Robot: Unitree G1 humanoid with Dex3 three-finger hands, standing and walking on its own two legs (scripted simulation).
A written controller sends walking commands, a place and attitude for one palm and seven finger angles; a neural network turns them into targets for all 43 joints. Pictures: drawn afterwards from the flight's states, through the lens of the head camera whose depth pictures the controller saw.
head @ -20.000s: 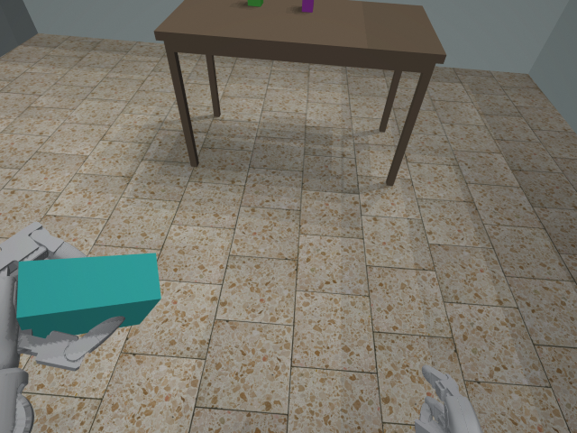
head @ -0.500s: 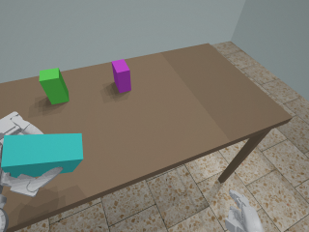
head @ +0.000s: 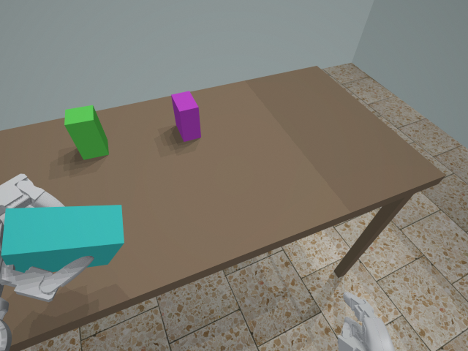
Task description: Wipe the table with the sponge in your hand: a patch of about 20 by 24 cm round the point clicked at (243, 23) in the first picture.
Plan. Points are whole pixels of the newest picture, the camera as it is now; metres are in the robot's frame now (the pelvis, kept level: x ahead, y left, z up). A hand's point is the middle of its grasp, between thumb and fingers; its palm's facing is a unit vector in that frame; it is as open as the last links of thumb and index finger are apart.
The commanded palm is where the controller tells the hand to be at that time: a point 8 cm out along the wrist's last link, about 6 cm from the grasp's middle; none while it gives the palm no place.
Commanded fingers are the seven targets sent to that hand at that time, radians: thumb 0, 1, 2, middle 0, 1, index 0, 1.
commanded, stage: shuffle to correct the standing spot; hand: left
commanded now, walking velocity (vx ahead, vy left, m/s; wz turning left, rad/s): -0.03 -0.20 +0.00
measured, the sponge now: (82, 240) +0.22 +0.21 +0.14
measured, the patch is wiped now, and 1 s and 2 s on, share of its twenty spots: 0.00 0.00 0.00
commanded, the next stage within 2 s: come to a stop and stand still in 0.20 s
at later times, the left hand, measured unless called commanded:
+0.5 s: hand (12, 205) +0.24 +0.29 +0.19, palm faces +0.43 -0.78 -0.45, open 9.2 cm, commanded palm +0.17 +0.28 +0.18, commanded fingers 0.00 0.10 1.30 -1.20 -1.60 -1.20 -1.60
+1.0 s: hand out of the picture +0.21 +0.31 +0.16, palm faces +0.38 -0.86 -0.33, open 9.2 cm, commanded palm +0.15 +0.34 +0.18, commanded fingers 0.00 0.10 1.30 -1.20 -1.60 -1.20 -1.60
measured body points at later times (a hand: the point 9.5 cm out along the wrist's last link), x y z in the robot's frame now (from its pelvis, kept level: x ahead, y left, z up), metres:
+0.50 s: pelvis +0.00 +0.00 +0.00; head +0.04 +0.02 +0.45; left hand +0.21 +0.33 +0.21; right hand +0.17 -0.24 -0.07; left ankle +0.04 +0.14 -0.73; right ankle +0.00 -0.07 -0.73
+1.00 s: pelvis -0.02 +0.07 +0.01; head +0.00 +0.09 +0.46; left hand +0.19 +0.35 +0.18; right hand +0.16 -0.14 -0.06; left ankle +0.04 +0.14 -0.73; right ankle +0.00 -0.07 -0.73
